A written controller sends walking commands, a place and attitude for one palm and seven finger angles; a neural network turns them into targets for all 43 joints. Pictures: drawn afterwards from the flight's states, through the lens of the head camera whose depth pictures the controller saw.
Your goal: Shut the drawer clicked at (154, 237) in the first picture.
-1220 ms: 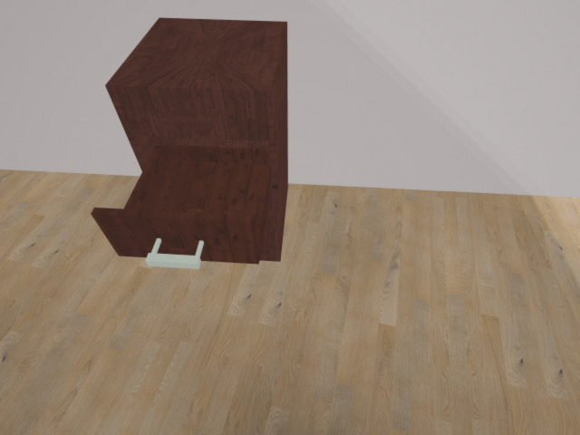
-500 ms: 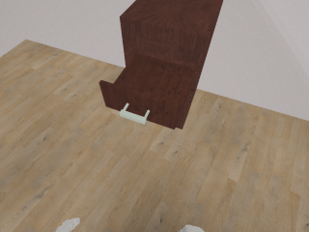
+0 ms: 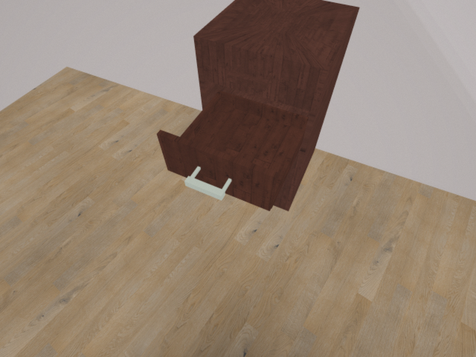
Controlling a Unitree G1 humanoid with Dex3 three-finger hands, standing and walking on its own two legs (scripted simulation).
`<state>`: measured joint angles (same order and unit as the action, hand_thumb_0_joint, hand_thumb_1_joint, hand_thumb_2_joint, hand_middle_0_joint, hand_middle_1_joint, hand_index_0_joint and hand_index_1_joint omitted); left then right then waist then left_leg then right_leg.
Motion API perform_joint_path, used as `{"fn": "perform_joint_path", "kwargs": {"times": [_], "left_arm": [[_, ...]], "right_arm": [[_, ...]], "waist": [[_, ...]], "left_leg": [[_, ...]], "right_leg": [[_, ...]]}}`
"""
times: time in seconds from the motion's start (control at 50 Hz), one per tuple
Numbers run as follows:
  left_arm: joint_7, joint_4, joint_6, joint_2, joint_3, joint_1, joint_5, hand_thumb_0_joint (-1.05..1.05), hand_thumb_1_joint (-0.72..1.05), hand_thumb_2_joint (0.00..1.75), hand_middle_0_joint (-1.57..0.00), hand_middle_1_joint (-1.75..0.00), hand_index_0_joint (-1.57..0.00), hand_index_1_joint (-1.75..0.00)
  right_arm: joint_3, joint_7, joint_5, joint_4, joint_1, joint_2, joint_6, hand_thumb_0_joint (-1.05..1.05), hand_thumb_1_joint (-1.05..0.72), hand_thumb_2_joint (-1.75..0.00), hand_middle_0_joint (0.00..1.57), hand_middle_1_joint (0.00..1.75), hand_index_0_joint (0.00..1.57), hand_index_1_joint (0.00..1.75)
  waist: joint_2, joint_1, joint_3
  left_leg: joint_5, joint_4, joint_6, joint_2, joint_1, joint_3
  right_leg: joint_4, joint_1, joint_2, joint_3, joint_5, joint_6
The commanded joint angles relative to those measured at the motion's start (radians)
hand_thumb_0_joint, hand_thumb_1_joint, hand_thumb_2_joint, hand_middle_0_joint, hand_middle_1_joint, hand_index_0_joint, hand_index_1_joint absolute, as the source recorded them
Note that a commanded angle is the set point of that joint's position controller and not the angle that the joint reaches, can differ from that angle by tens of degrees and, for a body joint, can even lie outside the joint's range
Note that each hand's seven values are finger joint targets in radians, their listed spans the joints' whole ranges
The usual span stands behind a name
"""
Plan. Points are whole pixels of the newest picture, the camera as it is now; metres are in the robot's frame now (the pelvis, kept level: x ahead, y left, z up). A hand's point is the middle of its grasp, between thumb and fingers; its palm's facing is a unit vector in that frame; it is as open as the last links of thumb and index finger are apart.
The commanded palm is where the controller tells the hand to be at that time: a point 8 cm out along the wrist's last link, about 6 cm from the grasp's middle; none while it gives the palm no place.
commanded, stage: stand and wait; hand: left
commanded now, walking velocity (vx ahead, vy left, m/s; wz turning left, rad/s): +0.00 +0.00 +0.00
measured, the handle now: (208, 182) +0.60 +0.14 -0.24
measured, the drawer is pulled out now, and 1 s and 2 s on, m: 0.30 0.30 0.30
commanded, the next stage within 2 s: turn or walk to find it in 0.10 s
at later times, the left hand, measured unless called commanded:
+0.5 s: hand out of the picture +0.06 +0.19 -0.18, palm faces +0.11 -0.97 -0.24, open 7.4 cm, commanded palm none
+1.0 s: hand out of the picture +0.01 +0.16 -0.17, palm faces +0.09 -0.98 -0.19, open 7.4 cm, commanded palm none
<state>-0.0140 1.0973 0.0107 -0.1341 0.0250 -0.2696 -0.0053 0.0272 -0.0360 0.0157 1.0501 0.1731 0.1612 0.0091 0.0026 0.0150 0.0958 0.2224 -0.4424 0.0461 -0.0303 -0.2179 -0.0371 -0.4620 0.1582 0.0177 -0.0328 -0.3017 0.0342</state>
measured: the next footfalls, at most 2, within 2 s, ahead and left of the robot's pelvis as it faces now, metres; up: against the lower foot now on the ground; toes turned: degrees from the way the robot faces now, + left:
none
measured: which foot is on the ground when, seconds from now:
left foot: down 0.00-1.00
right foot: down 0.00-1.00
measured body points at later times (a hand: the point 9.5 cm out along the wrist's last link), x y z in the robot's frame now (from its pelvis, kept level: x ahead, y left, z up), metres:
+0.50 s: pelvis +0.01 +0.00 -0.01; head +0.04 -0.01 +0.44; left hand +0.05 +0.24 -0.16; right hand +0.03 -0.23 -0.17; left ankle +0.01 +0.15 -0.74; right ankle -0.03 -0.09 -0.74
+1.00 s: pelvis +0.01 -0.01 +0.00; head +0.04 -0.01 +0.45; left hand +0.01 +0.22 -0.16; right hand +0.03 -0.24 -0.16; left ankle +0.01 +0.15 -0.74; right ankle -0.03 -0.09 -0.74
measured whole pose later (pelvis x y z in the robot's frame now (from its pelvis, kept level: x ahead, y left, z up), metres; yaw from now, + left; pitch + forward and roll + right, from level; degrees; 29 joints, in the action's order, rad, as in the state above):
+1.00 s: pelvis +0.01 -0.01 +0.00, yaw +2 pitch -1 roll +0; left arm -0.03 1.10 0.00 -0.15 0.03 -0.26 0.00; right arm 0.01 -0.04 0.02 1.11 0.24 0.15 0.01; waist 0.00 0.00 0.08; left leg 0.22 -0.42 0.06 -0.04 -0.18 -0.07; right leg -0.41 0.09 0.03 -0.07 -0.30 0.05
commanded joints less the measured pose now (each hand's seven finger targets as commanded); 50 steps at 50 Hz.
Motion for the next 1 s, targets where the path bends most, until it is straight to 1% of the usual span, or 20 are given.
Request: {"fn": "perform_joint_path", "kwargs": {"times": [0.0, 0.06, 0.14, 0.16, 0.22, 0.26, 0.32, 0.34, 0.36, 0.4, 0.44, 0.5, 0.54, 0.56, 0.62, 0.72, 0.76, 0.8, 0.9, 0.98], "left_arm": [[-0.017, -0.026, -0.033, -0.143, 0.023, -0.024, -0.002, 0.0, 0.9, 0.9, -0.2, -0.3, -0.2, -0.3], [-0.021, -0.015, -0.034, -0.141, 0.023, -0.034, -0.004, 0.0, 0.9, 0.9, -0.2, -0.3, -0.2, -0.3], [-0.025, -0.015, -0.024, -0.142, 0.031, -0.036, -0.002, 0.0, 0.9, 0.9, -0.2, -0.3, -0.2, -0.3], [-0.027, -0.019, -0.023, -0.149, 0.034, -0.045, -0.003, 0.0, 0.9, 0.9, -0.2, -0.3, -0.2, -0.3], [-0.026, -0.036, -0.013, -0.17, 0.048, -0.037, -0.001, 0.0, 0.9, 0.9, -0.2, -0.3, -0.2, -0.3], [-0.028, -0.054, -0.012, -0.182, 0.057, -0.037, -0.002, 0.0, 0.9, 0.9, -0.2, -0.3, -0.2, -0.3], [-0.027, -0.077, -0.009, -0.192, 0.067, -0.011, -0.004, 0.0, 0.9, 0.9, -0.2, -0.3, -0.2, -0.3], [-0.027, -0.08, -0.01, -0.188, 0.065, -0.003, -0.003, 0.0, 0.9, 0.9, -0.2, -0.3, -0.2, -0.3], [-0.028, -0.084, -0.01, -0.174, 0.06, 0.002, -0.003, 0.0, 0.9, 0.9, -0.2, -0.3, -0.2, -0.3], [-0.028, -0.089, -0.006, -0.152, 0.055, 0.011, -0.001, 0.0, 0.9, 0.9, -0.2, -0.3, -0.2, -0.3], [-0.027, -0.083, -0.003, -0.142, 0.05, 0.007, 0.0, 0.0, 0.9, 0.9, -0.2, -0.3, -0.2, -0.3], [-0.024, -0.074, -0.008, -0.145, 0.045, -0.004, -0.001, 0.0, 0.9, 0.9, -0.2, -0.3, -0.2, -0.3], [-0.022, -0.069, -0.013, -0.154, 0.043, 0.0, -0.001, 0.0, 0.9, 0.9, -0.2, -0.3, -0.2, -0.3], [-0.022, -0.07, -0.015, -0.152, 0.04, -0.003, -0.002, 0.0, 0.9, 0.9, -0.2, -0.3, -0.2, -0.3], [-0.022, -0.063, -0.017, -0.152, 0.035, 0.005, -0.001, 0.0, 0.9, 0.9, -0.2, -0.3, -0.2, -0.3], [-0.022, -0.046, -0.021, -0.151, 0.03, -0.009, -0.001, 0.0, 0.9, 0.9, -0.2, -0.3, -0.2, -0.3], [-0.022, -0.044, -0.023, -0.152, 0.028, -0.022, -0.001, 0.0, 0.9, 0.9, -0.2, -0.3, -0.2, -0.3], [-0.022, -0.036, -0.022, -0.147, 0.025, -0.018, 0.0, 0.0, 0.9, 0.9, -0.2, -0.3, -0.2, -0.3], [-0.022, -0.028, -0.026, -0.148, 0.025, -0.029, 0.001, 0.0, 0.9, 0.9, -0.2, -0.3, -0.2, -0.3], [-0.023, -0.026, -0.026, -0.147, 0.025, -0.032, 0.0, 0.0, 0.9, 0.9, -0.2, -0.3, -0.2, -0.3]], "right_arm": [[0.017, -0.008, -0.005, -0.001, 0.095, 0.099, -0.021, 0.0, -0.9, -0.9, 0.2, 0.3, 0.2, 0.3], [0.016, -0.011, -0.006, 0.007, 0.09, 0.1, -0.021, 0.0, -0.9, -0.9, 0.2, 0.3, 0.2, 0.3], [0.011, -0.011, -0.005, 0.018, 0.103, 0.083, -0.01, 0.0, -0.9, -0.9, 0.2, 0.3, 0.2, 0.3], [0.013, -0.011, -0.005, 0.016, 0.1, 0.084, -0.008, 0.0, -0.9, -0.9, 0.2, 0.3, 0.2, 0.3], [0.018, -0.008, -0.003, 0.011, 0.097, 0.085, 0.001, 0.0, -0.9, -0.9, 0.2, 0.3, 0.2, 0.3], [0.024, -0.007, -0.003, 0.003, 0.099, 0.08, 0.002, 0.0, -0.9, -0.9, 0.2, 0.3, 0.2, 0.3], [0.03, -0.003, -0.004, 0.002, 0.113, 0.079, 0.002, 0.0, -0.9, -0.9, 0.2, 0.3, 0.2, 0.3], [0.028, -0.004, -0.004, 0.005, 0.12, 0.076, 0.001, 0.0, -0.9, -0.9, 0.2, 0.3, 0.2, 0.3], [0.029, -0.004, -0.003, 0.011, 0.13, 0.071, -0.002, 0.0, -0.9, -0.9, 0.2, 0.3, 0.2, 0.3], [0.029, -0.007, 0.002, 0.021, 0.146, 0.09, -0.004, 0.0, -0.9, -0.9, 0.2, 0.3, 0.2, 0.3], [0.024, -0.01, 0.003, 0.02, 0.124, 0.094, -0.004, 0.0, -0.9, -0.9, 0.2, 0.3, 0.2, 0.3], [0.021, -0.01, 0.001, 0.012, 0.118, 0.082, -0.005, 0.0, -0.9, -0.9, 0.2, 0.3, 0.2, 0.3], [0.018, -0.008, 0.001, 0.013, 0.118, 0.077, -0.005, 0.0, -0.9, -0.9, 0.2, 0.3, 0.2, 0.3], [0.019, -0.009, 0.0, 0.014, 0.124, 0.072, -0.007, 0.0, -0.9, -0.9, 0.2, 0.3, 0.2, 0.3], [0.017, -0.007, 0.0, 0.02, 0.125, 0.079, -0.006, 0.0, -0.9, -0.9, 0.2, 0.3, 0.2, 0.3], [0.011, -0.008, 0.0, 0.026, 0.118, 0.082, -0.009, 0.0, -0.9, -0.9, 0.2, 0.3, 0.2, 0.3], [0.011, -0.009, -0.002, 0.029, 0.117, 0.084, -0.01, 0.0, -0.9, -0.9, 0.2, 0.3, 0.2, 0.3], [0.008, -0.01, 0.0, 0.033, 0.121, 0.086, -0.01, 0.0, -0.9, -0.9, 0.2, 0.3, 0.2, 0.3], [0.008, -0.013, -0.001, 0.037, 0.129, 0.091, -0.015, 0.0, -0.9, -0.9, 0.2, 0.3, 0.2, 0.3], [0.008, -0.015, -0.001, 0.037, 0.134, 0.093, -0.015, 0.0, -0.9, -0.9, 0.2, 0.3, 0.2, 0.3]], "waist": [[-0.013, -0.032, -0.137], [-0.028, -0.026, -0.103], [-0.01, -0.022, -0.041], [-0.024, -0.016, -0.04], [-0.018, -0.011, -0.037], [-0.063, -0.007, -0.062], [-0.061, -0.013, -0.081], [-0.056, -0.017, -0.077], [-0.042, -0.02, -0.083], [0.055, -0.02, -0.049], [0.086, -0.01, -0.021], [0.045, -0.012, -0.041], [0.014, -0.017, -0.052], [-0.009, -0.018, -0.064], [-0.016, -0.025, -0.056], [0.009, -0.025, -0.035], [-0.001, -0.021, -0.032], [0.024, -0.025, -0.029], [0.007, -0.024, -0.061], [-0.003, -0.024, -0.042]], "left_leg": [[-0.249, 0.03, -0.051, -0.059, 0.137, -0.016], [-0.259, 0.037, -0.047, -0.062, 0.134, -0.004], [-0.258, 0.029, -0.042, -0.052, 0.07, -0.001], [-0.262, 0.014, -0.042, -0.05, 0.062, -0.002], [-0.218, -0.019, -0.037, -0.031, 0.003, -0.001], [-0.214, -0.067, -0.036, -0.021, -0.015, 0.001], [-0.201, -0.105, -0.033, -0.019, -0.02, 0.001], [-0.222, -0.099, -0.035, -0.022, -0.007, -0.005], [-0.282, -0.076, -0.04, -0.035, 0.017, -0.024], [-0.375, -0.017, -0.064, -0.079, 0.008, -0.096], [-0.342, 0.014, -0.084, -0.095, -0.026, -0.134], [-0.256, 0.007, -0.063, -0.06, -0.022, -0.093], [-0.223, 0.003, -0.048, -0.042, -0.001, -0.064], [-0.24, 0.001, -0.049, -0.043, 0.022, -0.062], [-0.222, 0.019, -0.044, -0.043, 0.03, -0.054], [-0.226, 0.035, -0.04, -0.044, 0.045, -0.043], [-0.224, 0.036, -0.042, -0.047, 0.053, -0.041], [-0.215, 0.044, -0.04, -0.046, 0.048, -0.04], [-0.243, 0.044, -0.041, -0.051, 0.066, -0.038], [-0.244, 0.047, -0.041, -0.054, 0.062, -0.035]], "right_leg": [[0.112, -0.009, -0.113, 0.099, 0.318, 0.006], [0.114, -0.005, -0.109, 0.092, 0.356, 0.007], [0.092, -0.022, -0.122, 0.07, 0.37, 0.008], [0.085, -0.024, -0.122, 0.068, 0.378, 0.009], [0.072, -0.045, -0.15, 0.07, 0.345, 0.025], [0.065, -0.068, -0.171, 0.072, 0.374, 0.044], [0.039, -0.068, -0.204, 0.07, 0.412, 0.068], [0.032, -0.054, -0.196, 0.062, 0.415, 0.065], [0.011, -0.043, -0.17, 0.041, 0.4, 0.054], [-0.022, -0.012, -0.111, 0.004, 0.273, 0.019], [0.005, -0.013, -0.094, 0.008, 0.174, 0.006], [0.054, -0.033, -0.112, 0.036, 0.191, 0.013], [0.074, -0.03, -0.127, 0.047, 0.214, 0.019], [0.077, -0.027, -0.121, 0.048, 0.234, 0.02], [0.099, -0.02, -0.122, 0.048, 0.216, 0.015], [0.125, -0.014, -0.117, 0.056, 0.225, 0.013], [0.136, -0.012, -0.111, 0.054, 0.22, 0.013], [0.141, -0.017, -0.113, 0.056, 0.211, 0.013], [0.14, -0.043, -0.112, 0.052, 0.256, 0.014], [0.148, -0.034, -0.11, 0.046, 0.255, 0.014]]}}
